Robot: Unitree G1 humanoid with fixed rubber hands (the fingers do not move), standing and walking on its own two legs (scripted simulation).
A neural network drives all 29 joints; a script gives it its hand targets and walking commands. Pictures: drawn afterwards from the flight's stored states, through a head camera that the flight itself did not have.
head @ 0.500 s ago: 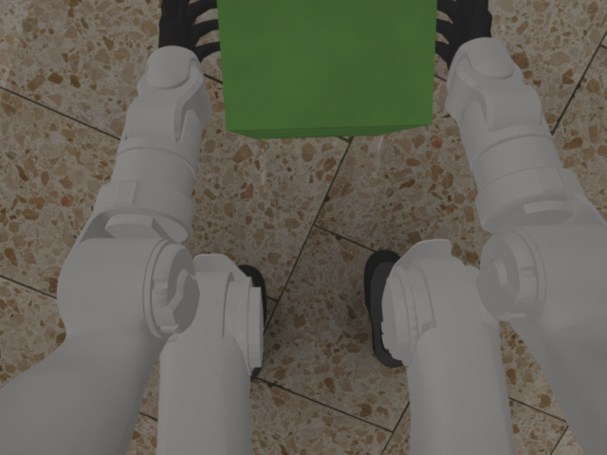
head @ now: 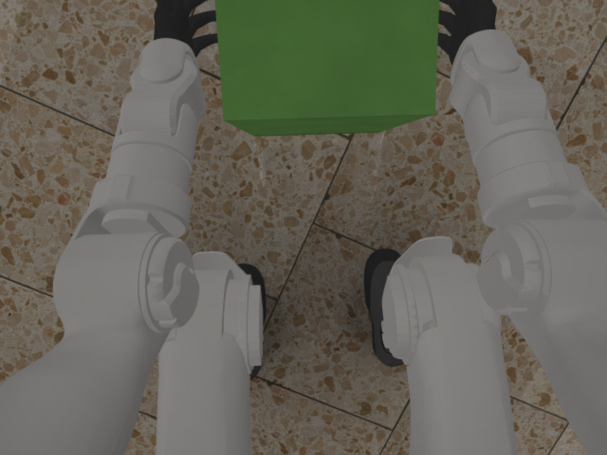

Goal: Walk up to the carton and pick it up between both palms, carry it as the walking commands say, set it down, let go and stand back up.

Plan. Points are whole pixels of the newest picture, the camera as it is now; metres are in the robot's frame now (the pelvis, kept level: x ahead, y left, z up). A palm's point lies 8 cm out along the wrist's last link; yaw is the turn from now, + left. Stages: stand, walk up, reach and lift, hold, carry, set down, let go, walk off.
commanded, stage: set down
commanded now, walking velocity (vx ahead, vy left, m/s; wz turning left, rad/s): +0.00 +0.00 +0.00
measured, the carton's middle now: (319, 46) +0.55 -0.03 -0.24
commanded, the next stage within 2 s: none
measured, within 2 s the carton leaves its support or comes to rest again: neither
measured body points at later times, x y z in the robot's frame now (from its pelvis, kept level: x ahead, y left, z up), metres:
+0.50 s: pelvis +0.00 +0.00 +0.00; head +0.36 +0.00 +0.26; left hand +0.55 +0.13 -0.17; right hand +0.54 -0.18 -0.17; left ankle +0.10 +0.12 -0.33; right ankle +0.11 -0.13 -0.33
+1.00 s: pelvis +0.00 +0.00 +0.01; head +0.36 -0.01 +0.27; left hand +0.55 +0.17 -0.17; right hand +0.54 -0.21 -0.16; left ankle +0.10 +0.12 -0.33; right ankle +0.11 -0.13 -0.33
